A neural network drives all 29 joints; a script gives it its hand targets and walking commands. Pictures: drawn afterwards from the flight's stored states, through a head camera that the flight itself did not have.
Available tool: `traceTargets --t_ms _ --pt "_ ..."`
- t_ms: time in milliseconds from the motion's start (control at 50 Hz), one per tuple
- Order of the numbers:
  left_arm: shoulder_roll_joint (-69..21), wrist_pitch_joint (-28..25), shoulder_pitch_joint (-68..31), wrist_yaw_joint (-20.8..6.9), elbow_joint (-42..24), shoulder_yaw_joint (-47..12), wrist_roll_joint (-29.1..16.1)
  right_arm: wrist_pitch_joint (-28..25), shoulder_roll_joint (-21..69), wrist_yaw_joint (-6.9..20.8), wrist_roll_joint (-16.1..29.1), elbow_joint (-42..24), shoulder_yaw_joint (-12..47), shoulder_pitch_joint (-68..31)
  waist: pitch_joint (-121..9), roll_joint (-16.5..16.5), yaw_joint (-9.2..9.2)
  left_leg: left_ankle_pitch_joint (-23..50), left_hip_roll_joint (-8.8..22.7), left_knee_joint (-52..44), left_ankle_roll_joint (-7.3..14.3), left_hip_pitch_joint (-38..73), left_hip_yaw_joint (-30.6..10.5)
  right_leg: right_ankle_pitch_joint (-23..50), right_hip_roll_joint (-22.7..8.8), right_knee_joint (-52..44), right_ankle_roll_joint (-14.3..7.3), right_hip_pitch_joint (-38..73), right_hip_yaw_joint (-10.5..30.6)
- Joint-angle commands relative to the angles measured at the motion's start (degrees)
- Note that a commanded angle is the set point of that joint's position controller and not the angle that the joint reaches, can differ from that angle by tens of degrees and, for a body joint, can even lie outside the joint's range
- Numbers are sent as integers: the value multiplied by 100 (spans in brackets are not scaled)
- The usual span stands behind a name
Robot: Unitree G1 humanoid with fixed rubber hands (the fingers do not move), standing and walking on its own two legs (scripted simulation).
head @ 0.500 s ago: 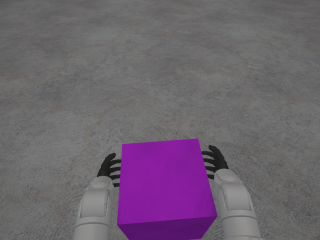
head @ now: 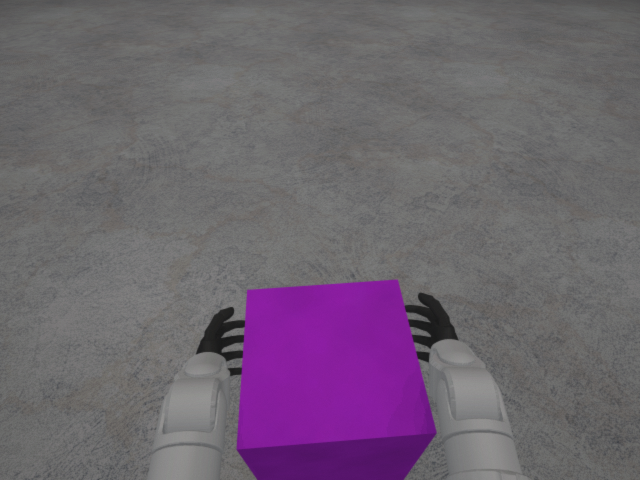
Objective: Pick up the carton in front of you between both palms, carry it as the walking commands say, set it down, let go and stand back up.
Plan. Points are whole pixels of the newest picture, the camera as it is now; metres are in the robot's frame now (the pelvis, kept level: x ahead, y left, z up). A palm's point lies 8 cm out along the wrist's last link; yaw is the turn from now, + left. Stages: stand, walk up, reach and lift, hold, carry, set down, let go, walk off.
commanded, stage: carry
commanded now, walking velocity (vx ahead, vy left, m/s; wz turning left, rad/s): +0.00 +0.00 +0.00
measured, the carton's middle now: (329, 390) +0.29 +0.00 -0.06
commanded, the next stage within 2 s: none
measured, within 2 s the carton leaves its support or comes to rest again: neither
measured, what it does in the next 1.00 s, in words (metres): stands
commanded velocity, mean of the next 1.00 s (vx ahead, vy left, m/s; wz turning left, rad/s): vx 0.00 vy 0.00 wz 0.00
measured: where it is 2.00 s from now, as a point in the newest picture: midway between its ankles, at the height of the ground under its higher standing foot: outside the picture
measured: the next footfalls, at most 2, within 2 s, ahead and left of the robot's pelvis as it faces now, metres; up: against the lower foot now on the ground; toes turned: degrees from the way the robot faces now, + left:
none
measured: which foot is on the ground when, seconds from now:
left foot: down 0.00-1.00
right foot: down 0.00-1.00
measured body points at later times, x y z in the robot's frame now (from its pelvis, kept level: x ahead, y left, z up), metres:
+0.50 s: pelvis -0.01 +0.01 +0.00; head -0.04 +0.01 +0.45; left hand +0.28 +0.16 +0.02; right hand +0.29 -0.14 +0.04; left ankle -0.08 +0.07 -0.73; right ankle +0.09 -0.10 -0.73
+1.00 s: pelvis -0.01 -0.01 +0.00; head -0.03 -0.01 +0.45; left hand +0.28 +0.15 +0.02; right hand +0.29 -0.15 +0.03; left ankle -0.08 +0.07 -0.73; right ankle +0.09 -0.10 -0.73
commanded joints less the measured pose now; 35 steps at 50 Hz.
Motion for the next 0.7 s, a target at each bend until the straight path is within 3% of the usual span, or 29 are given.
traceTargets --t_ms 0,40,60,80,100,140,160,200,220,240,260,280,300,320,360,400,420,440,460,480,500,520,540,560,600,620,640,660,680 --pt "-5037 -349 -2515 -1407 -387 -2899 -1562 -36 5421 1418 1694 -27 3262 -2036 -1304 -85 -32 1939 842 -614 16 -520 -804 960 -588 -98 -71 1344 890" --pt "-5303 -424 -2750 -1444 -910 -3261 -1681 -30 5535 1397 1626 -249 3273 -2041 -1684 70 -21 2035 811 -454 -7 -132 -680 1363 -647 -19 -111 1337 832" --pt "-5146 -371 -2783 -1431 -713 -3011 -1524 8 5450 1395 1457 32 3088 -1943 -1400 71 -57 2174 767 -524 20 -229 -675 1264 -550 -28 -10 1193 834" --pt "-5131 -368 -2692 -1456 -706 -3029 -1615 11 5323 1374 1483 -319 3305 -1903 -1324 -148 -64 2729 920 -427 -70 -356 -772 1170 -543 2 23 1218 626" --pt "-5142 -370 -2705 -1425 -702 -3069 -1572 26 5339 1395 1498 -76 3154 -1921 -1482 78 -19 2408 816 -402 -8 -211 -731 1313 -515 -1 -19 1252 729" --pt "-5127 -366 -2651 -1408 -823 -3245 -1654 -23 5423 1366 1551 -379 3309 -1890 -1416 26 -59 2685 856 -418 -41 -154 -730 1312 -555 94 -52 1156 634" --pt "-5009 -362 -2840 -1409 -918 -3108 -1571 12 5440 1383 1453 11 3050 -1791 -1390 209 -42 2821 814 -330 -87 -275 -683 1244 -522 78 -40 1139 696" --pt "-5197 -402 -2818 -1408 -1031 -3375 -1799 -21 5420 1372 1713 -440 3413 -1951 -1233 231 -37 3608 1056 -394 -213 -358 -839 1013 -502 98 3 1072 564" --pt "-5152 -393 -2580 -1400 -972 -3364 -1667 -57 5507 1375 1745 -557 3341 -2050 -1544 346 -45 3370 970 -374 -109 64 -632 1037 -483 133 -9 992 607" --pt "-5008 -362 -2510 -1362 -869 -3169 -1549 -51 5500 1424 1801 -394 3532 -2130 -1581 191 -44 3341 897 -392 -28 142 -857 1097 -513 227 -65 1057 699" --pt "-4932 -332 -2803 -1382 -781 -3024 -1553 -11 5182 1412 1463 -77 3063 -2003 -1233 245 -39 3453 1032 -455 -117 -157 -774 1013 -458 75 -3 977 595" --pt "-4827 -338 -2620 -1376 -834 -3020 -1526 27 5311 1423 1482 51 3067 -1574 -1359 -118 -28 2777 958 -427 29 -138 -688 1232 -486 108 -24 1110 689" --pt "-5039 -374 -2633 -1424 -429 -2987 -1466 -53 5223 1368 1449 -251 3227 -2171 -1259 27 -84 2870 998 -487 -53 -286 -794 1380 -566 120 -60 1103 705" --pt "-4958 -400 -2600 -1433 -683 -2995 -1537 -27 5366 1412 1557 -104 3185 -1899 -1518 -252 -55 2139 816 -353 3 -256 -673 1026 -533 46 -58 1166 773" --pt "-5061 -449 -3139 -1446 -1115 -3389 -1786 -14 5303 1348 1388 -188 3158 -1759 -1181 97 -69 1981 919 -461 -36 -523 -690 1122 -575 -27 5 1242 669" --pt "-4923 -320 -2685 -1446 -514 -2960 -1504 -57 5390 1368 1469 -340 3272 -2132 -1106 -88 -69 1884 858 -625 -18 -451 -771 696 -484 -76 -58 1091 681" --pt "-5036 -365 -2708 -1459 -657 -3104 -1577 -16 5285 1336 1466 -322 3242 -2131 -929 56 -95 2571 1023 -755 -136 -476 -951 511 -490 -64 6 889 641" --pt "-4938 -363 -2808 -1448 -691 -3020 -1531 11 5413 1368 1476 -68 3025 -2055 -1228 -33 -28 2108 811 -695 15 -315 -728 583 -567 -23 -47 1101 784" --pt "-5044 -336 -2904 -1447 -540 -2969 -1528 -45 5375 1401 1462 -35 3001 -2097 -1155 359 -66 2208 847 -616 -57 -463 -766 720 -556 -88 47 1149 704" --pt "-5033 -363 -2873 -1425 -486 -2925 -1458 -37 5272 1393 1369 7 2916 -2133 -1053 204 -44 1822 820 -712 -31 -442 -679 621 -505 -64 48 990 605" --pt "-5056 -358 -2784 -1426 -496 -2963 -1500 16 5279 1410 1457 25 2950 -2082 -1090 22 -29 1792 919 -892 -21 -540 -876 396 -610 -128 17 1229 866" --pt "-4981 -355 -2829 -1434 -599 -3009 -1526 9 5282 1415 1388 21 2977 -1956 -834 239 -18 1680 983 -775 -59 -754 -783 528 -558 -215 34 1079 652" --pt "-5020 -394 -3036 -1403 -1010 -3181 -1581 -22 5377 1439 1570 -103 3043 -2119 -1044 194 -33 1777 942 -752 31 -660 -849 640 -658 -207 35 1199 807" --pt "-5033 -346 -2792 -1400 -534 -2892 -1506 33 5459 1416 1542 151 3139 -1986 -1086 -100 -67 1787 913 -821 14 -489 -897 525 -590 -135 18 1109 845" --pt "-5055 -309 -2807 -1419 -616 -2881 -1403 26 5337 1412 1402 -52 3021 -2194 -882 89 -49 1940 914 -726 -94 -636 -753 833 -561 -237 14 1029 750" --pt "-4909 -359 -2762 -1409 -838 -2959 -1557 45 5464 1403 1474 150 3062 -1852 -1338 -129 -5 1382 734 -695 40 -359 -728 744 -608 -192 -14 1250 846" --pt "-4927 -344 -2954 -1416 -694 -2851 -1459 68 5430 1401 1395 291 2894 -1782 -1139 -82 -28 1507 797 -810 63 -554 -831 553 -724 -252 16 1145 904" --pt "-5094 -379 -2943 -1417 -821 -3098 -1625 26 5398 1393 1469 11 3078 -1980 -1304 -156 -2 818 731 -738 140 -450 -741 246 -631 -320 49 1312 983" --pt "-4987 -318 -2944 -1437 -589 -2907 -1534 50 5459 1387 1396 141 2921 -1810 -1009 -86 -11 804 694 -940 84 -736 -795 31 -754 -397 8 1153 977"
